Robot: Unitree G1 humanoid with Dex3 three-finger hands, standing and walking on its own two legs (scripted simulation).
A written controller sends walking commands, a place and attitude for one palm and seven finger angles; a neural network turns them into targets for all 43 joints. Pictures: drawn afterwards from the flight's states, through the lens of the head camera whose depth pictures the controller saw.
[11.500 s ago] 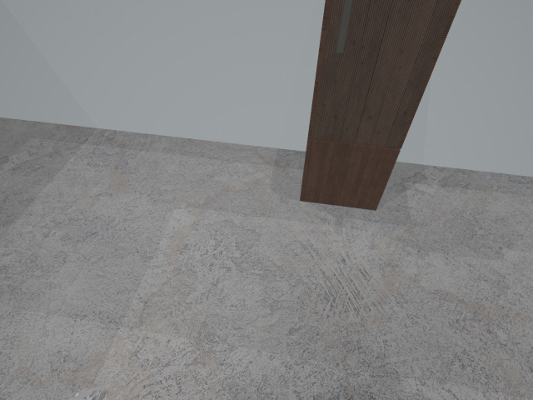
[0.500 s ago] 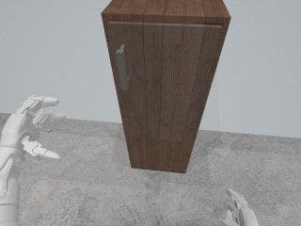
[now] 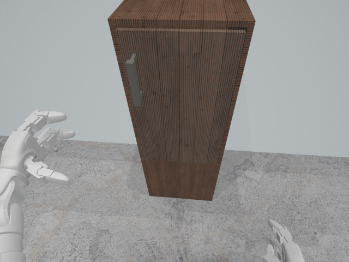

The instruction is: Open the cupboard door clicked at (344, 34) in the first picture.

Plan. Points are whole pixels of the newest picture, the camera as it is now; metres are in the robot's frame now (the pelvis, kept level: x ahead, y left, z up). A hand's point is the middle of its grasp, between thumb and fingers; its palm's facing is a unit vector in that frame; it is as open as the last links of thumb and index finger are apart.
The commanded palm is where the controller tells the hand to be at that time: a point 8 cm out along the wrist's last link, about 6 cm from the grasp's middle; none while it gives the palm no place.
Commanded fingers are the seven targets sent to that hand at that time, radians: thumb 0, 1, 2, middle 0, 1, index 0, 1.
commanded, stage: raise the hand with hooked fingers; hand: left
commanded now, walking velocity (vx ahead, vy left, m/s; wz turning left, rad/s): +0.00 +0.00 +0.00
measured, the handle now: (136, 80) +0.59 +0.17 +0.12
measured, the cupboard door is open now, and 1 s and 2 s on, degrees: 0 0 0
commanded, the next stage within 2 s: move the hooked fingers beside the handle in 0.04 s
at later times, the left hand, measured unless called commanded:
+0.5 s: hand (71, 131) +0.35 +0.27 +0.14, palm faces +0.00 -1.00 -0.01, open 14.0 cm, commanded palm +0.32 +0.31 +0.13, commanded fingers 0.00 -0.50 0.30 -0.30 -1.20 -0.30 -1.20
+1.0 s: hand (89, 111) +0.42 +0.25 +0.13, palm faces -0.01 -1.00 +0.01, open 14.0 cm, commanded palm +0.40 +0.31 +0.13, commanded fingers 0.00 -0.50 0.30 -0.30 -1.20 -0.30 -1.20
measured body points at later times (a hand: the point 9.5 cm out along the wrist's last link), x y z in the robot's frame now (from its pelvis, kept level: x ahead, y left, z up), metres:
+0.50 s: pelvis -0.01 +0.01 +0.00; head +0.01 +0.00 +0.45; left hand +0.34 +0.32 +0.14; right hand +0.15 -0.24 -0.08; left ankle -0.02 +0.13 -0.73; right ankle +0.01 -0.11 -0.73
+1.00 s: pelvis +0.00 +0.02 -0.01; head +0.05 +0.01 +0.44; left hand +0.42 +0.31 +0.13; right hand +0.09 -0.25 -0.11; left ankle -0.02 +0.13 -0.73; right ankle +0.01 -0.11 -0.73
